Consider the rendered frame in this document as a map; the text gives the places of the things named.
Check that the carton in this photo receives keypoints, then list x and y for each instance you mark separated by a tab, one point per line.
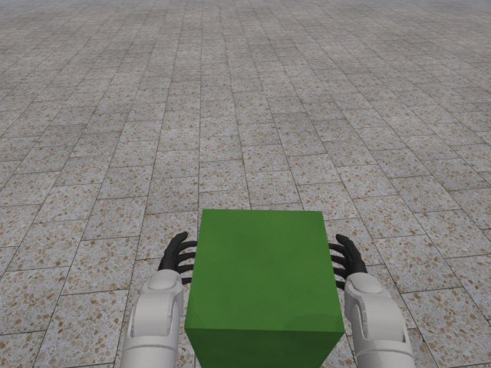
263	292

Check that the right robot hand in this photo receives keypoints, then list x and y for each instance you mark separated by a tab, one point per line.
351	262

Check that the robot left forearm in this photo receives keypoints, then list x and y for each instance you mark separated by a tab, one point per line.
153	327

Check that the robot right forearm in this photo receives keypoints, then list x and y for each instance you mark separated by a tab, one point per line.
378	327

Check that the left robot hand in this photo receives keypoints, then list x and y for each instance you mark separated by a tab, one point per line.
171	257

